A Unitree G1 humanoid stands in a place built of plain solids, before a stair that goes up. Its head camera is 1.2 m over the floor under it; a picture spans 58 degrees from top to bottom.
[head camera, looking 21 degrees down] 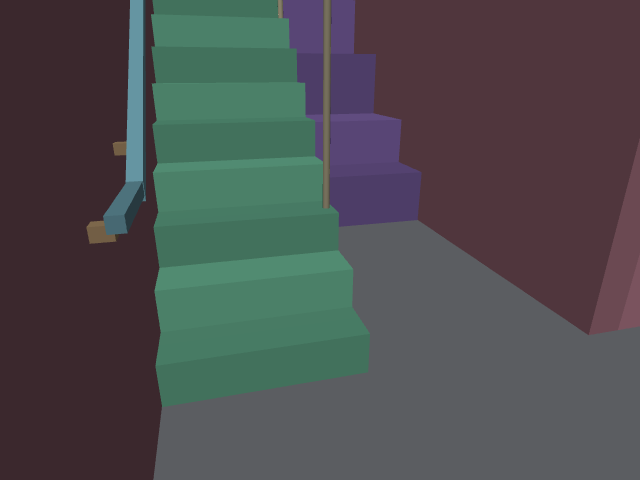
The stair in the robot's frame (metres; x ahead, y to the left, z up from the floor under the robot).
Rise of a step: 0.19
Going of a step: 0.23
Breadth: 0.84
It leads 14 degrees to the left of straight ahead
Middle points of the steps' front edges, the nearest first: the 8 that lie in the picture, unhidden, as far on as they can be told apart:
1.43 0.20 0.19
1.66 0.26 0.38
1.88 0.32 0.58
2.11 0.37 0.77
2.34 0.43 0.96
2.57 0.49 1.15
2.80 0.55 1.34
3.02 0.61 1.53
